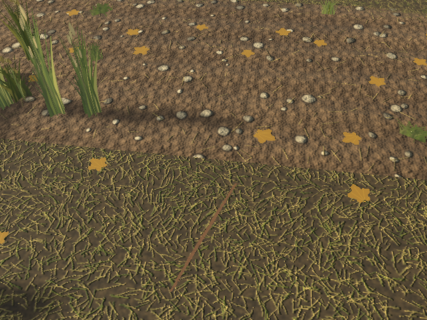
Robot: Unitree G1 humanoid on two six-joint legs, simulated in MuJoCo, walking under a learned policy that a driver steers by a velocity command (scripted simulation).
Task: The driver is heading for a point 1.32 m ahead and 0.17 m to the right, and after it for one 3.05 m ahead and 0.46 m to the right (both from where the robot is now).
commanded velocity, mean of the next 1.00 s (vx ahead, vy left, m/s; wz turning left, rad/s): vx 0.32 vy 0.00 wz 0.00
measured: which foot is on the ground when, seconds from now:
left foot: down 0.00-0.06, up 0.08-0.50, down 0.52-1.00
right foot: down 0.00-0.54, up 0.56-0.96, down 0.98-1.00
